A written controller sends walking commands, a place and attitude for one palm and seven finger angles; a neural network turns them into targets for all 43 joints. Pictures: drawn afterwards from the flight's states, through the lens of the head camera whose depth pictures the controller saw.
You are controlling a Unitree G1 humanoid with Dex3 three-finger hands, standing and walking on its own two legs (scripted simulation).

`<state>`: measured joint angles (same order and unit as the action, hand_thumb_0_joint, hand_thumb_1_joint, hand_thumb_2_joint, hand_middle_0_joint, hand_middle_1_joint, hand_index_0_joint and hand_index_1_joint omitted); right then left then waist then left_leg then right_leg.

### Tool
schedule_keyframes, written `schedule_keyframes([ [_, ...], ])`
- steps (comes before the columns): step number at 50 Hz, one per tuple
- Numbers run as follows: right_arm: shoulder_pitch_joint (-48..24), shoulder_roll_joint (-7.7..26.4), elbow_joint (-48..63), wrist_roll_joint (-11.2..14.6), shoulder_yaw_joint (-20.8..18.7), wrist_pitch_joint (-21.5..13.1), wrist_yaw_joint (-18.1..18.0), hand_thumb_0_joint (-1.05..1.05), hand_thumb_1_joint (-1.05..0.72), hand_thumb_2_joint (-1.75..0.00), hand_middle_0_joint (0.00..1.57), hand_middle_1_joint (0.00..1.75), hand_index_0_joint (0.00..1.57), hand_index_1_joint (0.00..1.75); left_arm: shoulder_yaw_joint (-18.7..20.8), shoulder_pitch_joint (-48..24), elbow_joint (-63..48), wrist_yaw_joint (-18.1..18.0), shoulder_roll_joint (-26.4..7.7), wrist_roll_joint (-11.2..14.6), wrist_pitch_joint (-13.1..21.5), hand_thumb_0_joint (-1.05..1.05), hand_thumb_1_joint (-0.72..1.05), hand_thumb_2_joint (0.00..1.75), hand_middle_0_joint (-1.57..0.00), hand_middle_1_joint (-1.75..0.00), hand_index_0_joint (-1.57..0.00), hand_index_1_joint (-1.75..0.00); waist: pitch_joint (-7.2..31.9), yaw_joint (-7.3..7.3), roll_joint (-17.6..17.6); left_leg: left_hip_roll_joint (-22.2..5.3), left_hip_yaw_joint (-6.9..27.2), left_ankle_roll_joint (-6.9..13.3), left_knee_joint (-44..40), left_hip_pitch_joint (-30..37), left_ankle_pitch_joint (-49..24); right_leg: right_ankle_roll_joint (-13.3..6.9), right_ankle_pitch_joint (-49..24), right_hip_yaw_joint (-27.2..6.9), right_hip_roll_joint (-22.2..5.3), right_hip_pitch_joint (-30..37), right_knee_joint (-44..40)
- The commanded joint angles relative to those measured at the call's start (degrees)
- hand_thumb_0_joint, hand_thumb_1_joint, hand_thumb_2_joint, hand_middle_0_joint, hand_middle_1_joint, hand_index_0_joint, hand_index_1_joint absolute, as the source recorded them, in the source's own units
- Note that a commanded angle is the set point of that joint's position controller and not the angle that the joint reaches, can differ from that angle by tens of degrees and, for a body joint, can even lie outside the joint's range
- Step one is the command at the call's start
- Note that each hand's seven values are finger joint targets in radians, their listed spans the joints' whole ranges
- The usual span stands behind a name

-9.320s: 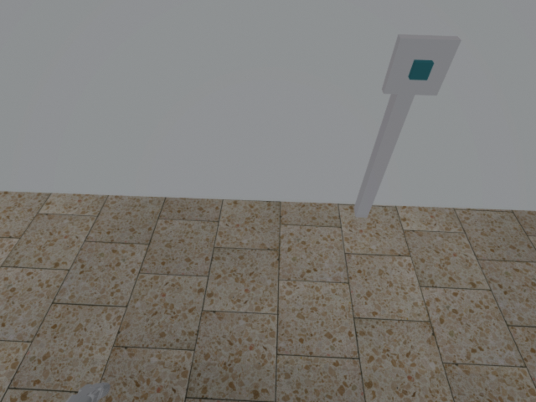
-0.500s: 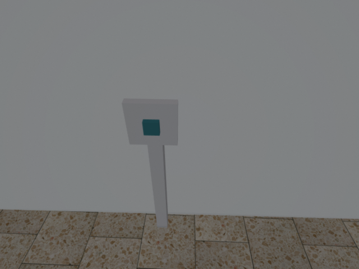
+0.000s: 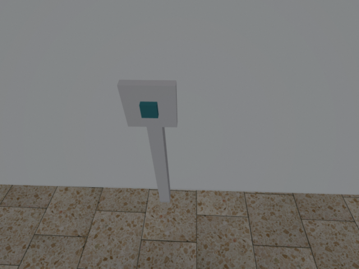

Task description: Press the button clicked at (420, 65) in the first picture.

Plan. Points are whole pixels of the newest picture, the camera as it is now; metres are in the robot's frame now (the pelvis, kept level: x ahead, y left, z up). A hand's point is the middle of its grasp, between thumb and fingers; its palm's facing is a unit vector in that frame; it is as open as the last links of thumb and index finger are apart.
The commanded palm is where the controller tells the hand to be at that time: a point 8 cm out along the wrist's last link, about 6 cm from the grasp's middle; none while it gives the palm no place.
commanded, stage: look again from close up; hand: left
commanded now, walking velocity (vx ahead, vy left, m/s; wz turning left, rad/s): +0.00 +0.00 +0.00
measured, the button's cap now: (149, 109) +0.59 +0.13 +0.00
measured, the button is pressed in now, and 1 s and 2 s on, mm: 0 0 0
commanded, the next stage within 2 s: shuffle to correct the standing spot in 0.52 s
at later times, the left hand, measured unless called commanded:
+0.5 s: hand out of the picture +0.06 +0.19 -0.17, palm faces +0.02 -0.98 -0.21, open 7.3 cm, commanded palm none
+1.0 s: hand out of the picture +0.04 +0.14 -0.19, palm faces +0.07 -0.98 -0.18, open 7.4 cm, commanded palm none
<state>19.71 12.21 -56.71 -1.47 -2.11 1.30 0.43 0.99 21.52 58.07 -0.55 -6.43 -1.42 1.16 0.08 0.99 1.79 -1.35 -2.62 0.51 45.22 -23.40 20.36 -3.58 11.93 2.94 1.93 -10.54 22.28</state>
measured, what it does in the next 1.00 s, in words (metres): steps on the spot: left foot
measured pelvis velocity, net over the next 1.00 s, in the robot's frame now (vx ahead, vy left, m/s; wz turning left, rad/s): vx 0.08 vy -0.03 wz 0.01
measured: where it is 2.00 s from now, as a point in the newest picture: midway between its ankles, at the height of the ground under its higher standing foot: outside the picture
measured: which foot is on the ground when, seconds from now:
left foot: up 0.00-0.06, down 0.08-0.94, up 0.96-1.00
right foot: down 0.00-1.00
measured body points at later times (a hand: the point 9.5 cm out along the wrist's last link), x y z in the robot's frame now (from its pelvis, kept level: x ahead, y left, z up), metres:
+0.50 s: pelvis +0.05 +0.01 +0.00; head +0.05 +0.00 +0.45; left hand +0.06 +0.24 -0.16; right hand +0.06 -0.21 -0.17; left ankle +0.04 +0.12 -0.74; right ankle +0.00 -0.09 -0.74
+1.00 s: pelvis +0.08 -0.03 -0.02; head +0.09 -0.03 +0.43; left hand +0.04 +0.19 -0.17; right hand +0.05 -0.25 -0.18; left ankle +0.04 +0.11 -0.73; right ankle +0.00 -0.09 -0.74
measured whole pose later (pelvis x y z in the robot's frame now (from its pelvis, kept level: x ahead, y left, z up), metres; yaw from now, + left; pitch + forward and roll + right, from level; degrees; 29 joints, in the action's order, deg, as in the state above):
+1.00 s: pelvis +0.08 -0.03 -0.02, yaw +1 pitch +1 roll +1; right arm 18.7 8.8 -64.4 -1.6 -0.7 0.1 -2.3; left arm 1.8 22.1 61.3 -0.4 -7.7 -1.5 0.4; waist 0.0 -0.1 0.1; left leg -3.1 -2.7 0.5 42.8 -17.6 25.4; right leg -5.7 23.3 4.2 3.7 -8.0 30.2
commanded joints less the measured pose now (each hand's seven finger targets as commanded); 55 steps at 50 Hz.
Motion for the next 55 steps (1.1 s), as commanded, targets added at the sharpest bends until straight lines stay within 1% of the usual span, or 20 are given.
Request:
schedule_keyframes([
  [1, 2.3, -0.7, 1.2, 0.6, 1.1, -2.9, -0.9, 0.0, -0.9, -0.9, 0.2, 0.3, 0.2, 0.3, 2.1, -2.3, -2.2, -0.2, -10.5, 0.2, 0.9, 0.0, 0.9, 0.9, -0.2, -0.3, -0.2, -0.3, -3.3, 0.21, -6.0, 1.9, -1.7, -0.7, -18.8, 11.4, -6.2, -4.6, 8.6, -9.7, -11.0, -6.3, -6.6],
  [3, 4.4, 1.8, -0.2, 0.5, 1.1, -4.0, -1.6, 0.0, -0.9, -0.9, 0.2, 0.3, 0.2, 0.3, 1.2, -1.3, -1.3, 0.0, -7.7, 0.7, 0.6, 0.0, 0.9, 0.9, -0.2, -0.3, -0.2, -0.3, -1.6, -0.08, 1.7, -2.7, 4.0, 0.2, -23.9, 16.3, -10.5, -1.6, 6.9, -7.0, -7.0, -8.3, 1.1],
  [4, 3.9, 4.6, 0.2, 0.3, 0.6, -4.2, -2.0, 0.0, -0.9, -0.9, 0.2, 0.3, 0.2, 0.3, 1.0, 0.4, -1.2, 0.1, -6.1, 0.7, 0.4, 0.0, 0.9, 0.9, -0.2, -0.3, -0.2, -0.3, -0.4, -1.19, 7.6, -9.4, 11.7, 3.0, -26.7, 15.7, -10.9, 0.0, 7.1, -4.2, -4.4, -8.8, 5.1],
  [5, 2.6, 6.5, 0.7, 0.1, 0.4, -3.8, -2.4, 0.0, -0.9, -0.9, 0.2, 0.3, 0.2, 0.3, 0.7, 0.3, -1.1, 0.1, -5.1, 0.8, 0.3, 0.0, 0.9, 0.9, -0.2, -0.3, -0.2, -0.3, -1.9, -1.8, 8.5, -13.3, 15.6, 5.9, -29.7, 10.3, -7.4, 0.9, 8.8, -1.3, -3.3, -6.2, 6.1],
  [6, 0.4, 6.4, 1.0, -0.1, 0.4, -3.2, -2.5, 0.0, -0.9, -0.9, 0.2, 0.3, 0.2, 0.3, 0.5, 0.1, -0.9, -0.1, -4.4, 0.4, 0.1, 0.0, 0.9, 0.9, -0.2, -0.3, -0.2, -0.3, -4.4, -2.37, 4.8, -12.6, 14.8, 6.1, -30.2, 4.7, -1.5, 0.8, 8.8, -1.7, -2.9, -3.5, 4.6],
  [8, -1.5, 4.1, 0.1, 0.3, 1.2, -3.5, -2.5, 0.0, -0.9, -0.9, 0.2, 0.3, 0.2, 0.3, 0.3, -0.3, 0.5, 0.0, -5.5, 0.1, 0.0, 0.0, 0.9, 0.9, -0.2, -0.3, -0.2, -0.3, -6.2, -2.68, 7.3, -8.5, 11.4, 4.5, -30.1, 3.6, -4.0, 0.7, 3.9, -2.9, -4.1, -1.4, 4.0],
  [13, 0.1, 2.5, -2.1, 0.7, 1.9, -4.0, -2.7, 0.0, -0.9, -0.9, 0.2, 0.3, 0.2, 0.3, -0.2, -0.5, 2.1, -0.5, -6.7, 0.7, 0.9, 0.0, 0.9, 0.9, -0.2, -0.3, -0.2, -0.3, 0.0, -1.33, -4.9, -4.9, 5.2, 2.1, -22.2, 11.2, -20.5, 0.5, -10.7, -6.1, -7.6, 2.0, 0.9],
  [17, -0.4, 2.8, -3.6, 0.8, 2.2, -4.0, -2.7, 0.0, -0.9, -0.9, 0.2, 0.3, 0.2, 0.3, -0.3, -1.3, 2.4, -0.8, -7.0, 0.8, 0.8, 0.0, 0.9, 0.9, -0.2, -0.3, -0.2, -0.3, 0.7, -1.16, -2.1, -5.0, 4.9, 1.9, -22.2, 13.9, -25.0, 0.7, -12.4, -5.6, -7.7, 2.0, 1.3],
  [31, -1.8, 2.5, -6.2, 0.8, 2.7, -3.2, -2.8, 0.0, -0.9, -0.9, 0.2, 0.3, 0.2, 0.3, -0.7, -1.2, 3.6, -1.3, -7.6, 0.9, 0.3, 0.0, 0.9, 0.9, -0.2, -0.3, -0.2, -0.3, -2.0, -1.24, -2.2, -4.6, 4.7, 1.4, -23.6, 14.4, -22.1, 0.7, -12.4, -6.0, -8.2, 2.5, -1.1],
  [34, -1.2, 3.1, -6.7, 0.6, 2.3, -3.0, -2.7, 0.0, -0.9, -0.9, 0.2, 0.3, 0.2, 0.3, -0.4, -0.5, 4.0, -1.0, -7.5, 0.4, -0.1, 0.0, 0.9, 0.9, -0.2, -0.3, -0.2, -0.3, -3.3, -1.06, -4.0, -5.0, 4.5, 2.0, -22.9, 13.7, -14.8, 0.4, -3.9, -5.0, -6.9, 1.0, -0.2],
  [38, -0.6, 4.3, -6.3, 0.2, 1.3, -2.6, -2.9, 0.0, -0.9, -0.9, 0.2, 0.3, 0.2, 0.3, 0.2, 0.2, 3.0, -0.2, -6.8, 0.0, -1.0, 0.0, 0.9, 0.9, -0.2, -0.3, -0.2, -0.3, -6.5, -0.82, -0.2, -7.5, 7.9, 3.9, -25.1, 10.9, -4.7, -0.1, 7.0, -3.8, -4.7, -3.7, 2.6],
  [42, -0.1, 5.2, -5.3, 0.0, 0.2, -2.5, -3.2, 0.0, -0.9, -0.9, 0.2, 0.3, 0.2, 0.3, 0.8, 2.0, 2.1, 0.5, -6.2, -0.3, -1.2, 0.0, 0.9, 0.9, -0.2, -0.3, -0.2, -0.3, -6.8, -1.16, 1.4, -10.2, 11.3, 5.9, -25.6, 8.6, -0.9, -0.4, 8.1, -3.1, -3.8, -5.0, 5.8],
  [44, -0.7, 4.7, -4.8, 0.0, 0.1, -2.6, -3.3, 0.0, -0.9, -0.9, 0.2, 0.3, 0.2, 0.3, 1.1, 3.8, 2.1, 0.6, -6.4, -0.4, -1.0, 0.0, 0.9, 0.9, -0.2, -0.3, -0.2, -0.3, -6.6, -1.9, -1.1, -9.0, 9.1, 5.4, -21.8, 5.6, -3.0, -0.9, 6.6, -5.1, -4.5, -2.3, 3.9],
  [46, -2.1, 2.3, -3.9, 0.1, 0.5, -3.0, -3.4, 0.0, -0.9, -0.9, 0.2, 0.3, 0.2, 0.3, 1.7, 6.5, 2.7, 0.3, -7.9, -0.3, -0.7, 0.0, 0.9, 0.9, -0.2, -0.3, -0.2, -0.3, -5.3, -2.91, -8.0, -3.6, 0.7, 2.8, -11.3, -0.6, -4.7, -2.9, 0.8, -11.6, -9.0, 5.0, -1.2],
  [47, -3.2, 0.7, -3.2, 0.2, 0.9, -3.1, -3.3, 0.0, -0.9, -0.9, 0.2, 0.3, 0.2, 0.3, 2.3, 8.9, 3.5, 0.0, -9.5, -0.2, -0.7, 0.0, 0.9, 0.9, -0.2, -0.3, -0.2, -0.3, -4.6, -3.53, -13.7, -0.2, -4.1, 1.1, -3.2, -5.7, 1.1, -5.1, -8.0, -17.4, -13.8, 9.6, -4.3],
  [48, -6.1, 0.7, -2.1, 0.2, 0.7, -3.1, -3.3, 0.0, -0.9, -0.9, 0.2, 0.3, 0.2, 0.3, 2.4, 11.1, 4.0, -0.3, -9.3, -0.3, -0.6, 0.0, 0.9, 0.9, -0.2, -0.3, -0.2, -0.3, -5.9, -5.11, -14.5, 0.2, -3.4, 0.7, 5.4, -10.7, 10.7, -8.5, -20.3, -20.4, -17.1, 11.5, -5.3],
  [50, -7.5, 0.8, -1.3, 0.2, 0.2, -3.2, -3.3, 0.0, -0.9, -0.9, 0.2, 0.3, 0.2, 0.3, 2.2, 11.8, 4.2, -0.9, -7.9, -0.6, -0.4, 0.0, 0.9, 0.9, -0.2, -0.3, -0.2, -0.3, -6.0, -4.74, -8.8, -1.1, -1.3, 0.8, 13.8, -15.1, 12.4, -13.1, -35.7, -18.1, -18.3, 14.9, -3.0],
  [51, -8.1, 0.2, -1.3, 0.3, 0.3, -3.2, -3.1, 0.0, -0.9, -0.9, 0.2, 0.3, 0.2, 0.3, 2.2, 10.8, 4.1, -1.2, -7.7, -0.6, -0.1, 0.0, 0.9, 0.9, -0.2, -0.3, -0.2, -0.3, -5.8, -4.28, -6.1, -1.4, -1.4, 0.6, 13.0, -15.1, 12.5, -13.4, -39.7, -16.1, -17.9, 15.8, -1.8],
  [53, -8.5, -1.6, -1.4, 0.5, 1.0, -2.9, -2.6, 0.0, -0.9, -0.9, 0.2, 0.3, 0.2, 0.3, 1.7, 9.5, 3.9, -1.6, -7.3, -0.4, 0.4, 0.0, 0.9, 0.9, -0.2, -0.3, -0.2, -0.3, -5.7, -3.18, -2.5, -1.2, -1.8, 0.1, 7.4, -11.3, 9.0, -11.4, -43.7, -12.9, -16.3, 13.8, -1.4],
  [55, -7.3, -3.4, -2.1, 1.0, 1.7, -2.7, -2.4, 0.0, -0.9, -0.9, 0.2, 0.3, 0.2, 0.3, 1.1, 7.4, 3.8, -1.7, -6.6, -0.2, 0.7, 0.0, 0.9, 0.9, -0.2, -0.3, -0.2, -0.3, -5.3, -1.75, -3.4, -0.4, -2.4, -0.2, -0.9, -2.9, 3.4, -9.0, -45.8, -9.8, -14.4, 8.7, -1.2],
])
